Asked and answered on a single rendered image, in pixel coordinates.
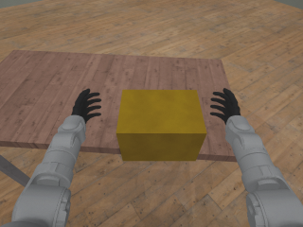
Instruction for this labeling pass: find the right robot hand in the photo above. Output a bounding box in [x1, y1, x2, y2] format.
[210, 88, 241, 125]

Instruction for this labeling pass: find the robot right upper arm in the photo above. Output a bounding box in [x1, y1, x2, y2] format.
[245, 188, 303, 227]

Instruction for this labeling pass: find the right robot forearm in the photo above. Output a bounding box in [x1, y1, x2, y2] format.
[225, 115, 303, 209]

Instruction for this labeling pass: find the left robot forearm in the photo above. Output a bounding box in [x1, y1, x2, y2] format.
[11, 114, 86, 222]

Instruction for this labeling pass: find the table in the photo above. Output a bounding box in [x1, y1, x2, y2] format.
[0, 49, 237, 187]

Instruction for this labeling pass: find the robot left upper arm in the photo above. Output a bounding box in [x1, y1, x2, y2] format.
[0, 183, 71, 227]

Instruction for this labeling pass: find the carton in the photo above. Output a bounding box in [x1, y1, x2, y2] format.
[116, 89, 207, 162]

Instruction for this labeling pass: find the left robot hand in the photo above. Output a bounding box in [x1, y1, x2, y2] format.
[71, 88, 101, 124]

